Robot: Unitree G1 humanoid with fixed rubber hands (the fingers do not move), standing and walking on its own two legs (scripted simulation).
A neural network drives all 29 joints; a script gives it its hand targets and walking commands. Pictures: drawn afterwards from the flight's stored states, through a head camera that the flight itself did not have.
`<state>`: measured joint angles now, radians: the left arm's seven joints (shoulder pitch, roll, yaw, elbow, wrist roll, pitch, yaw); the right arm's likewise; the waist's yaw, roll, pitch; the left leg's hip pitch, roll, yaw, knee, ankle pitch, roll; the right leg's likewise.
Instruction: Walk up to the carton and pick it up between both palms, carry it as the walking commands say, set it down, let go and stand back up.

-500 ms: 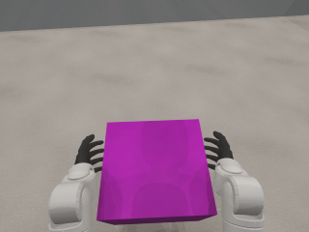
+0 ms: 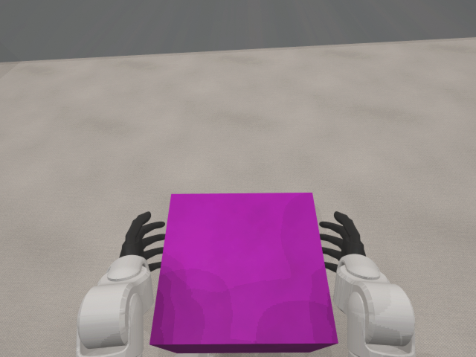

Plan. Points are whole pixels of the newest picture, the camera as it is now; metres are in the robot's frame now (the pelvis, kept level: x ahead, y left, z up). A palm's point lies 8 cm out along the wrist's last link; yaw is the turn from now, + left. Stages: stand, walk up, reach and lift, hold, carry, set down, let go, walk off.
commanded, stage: carry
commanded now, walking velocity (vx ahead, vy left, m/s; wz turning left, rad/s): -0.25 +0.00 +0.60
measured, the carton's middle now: (242, 275) +0.27 -0.01 +0.01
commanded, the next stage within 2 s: none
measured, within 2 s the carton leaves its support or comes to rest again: neither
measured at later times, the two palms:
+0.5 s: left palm out of the picture -0.02 +0.27 +0.07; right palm out of the picture +0.11 -0.01 +0.08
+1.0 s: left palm out of the picture -0.22 +0.22 +0.11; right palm out of the picture -0.05 -0.03 +0.10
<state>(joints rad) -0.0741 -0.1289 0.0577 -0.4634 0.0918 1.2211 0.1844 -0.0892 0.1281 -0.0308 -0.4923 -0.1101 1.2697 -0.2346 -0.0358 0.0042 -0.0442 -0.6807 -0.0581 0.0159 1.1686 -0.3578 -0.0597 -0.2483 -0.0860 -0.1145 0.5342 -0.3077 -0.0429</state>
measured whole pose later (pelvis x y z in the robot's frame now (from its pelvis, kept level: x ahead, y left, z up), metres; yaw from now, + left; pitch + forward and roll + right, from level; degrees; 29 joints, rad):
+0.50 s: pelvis -0.19 +0.02 -0.01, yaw +22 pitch +3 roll -1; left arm -0.09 -0.13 0.04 -0.49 0.07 1.20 0.23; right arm -0.11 0.13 -0.05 -0.47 -0.13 1.20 -0.20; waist 0.05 0.00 0.01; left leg -0.45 -0.01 -0.05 0.52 -0.13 0.01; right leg -0.54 -0.07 -0.05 1.08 -0.47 0.09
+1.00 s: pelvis -0.35 -0.05 -0.01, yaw +35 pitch +2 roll +3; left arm -0.13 -0.13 0.07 -0.45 0.12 1.23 0.18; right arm -0.18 0.14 -0.06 -0.45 -0.12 1.28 -0.24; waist -0.03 -0.01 -0.09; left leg -0.27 -0.02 0.08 0.58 -0.38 -0.04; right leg -0.40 -0.17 -0.16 0.60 -0.24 0.00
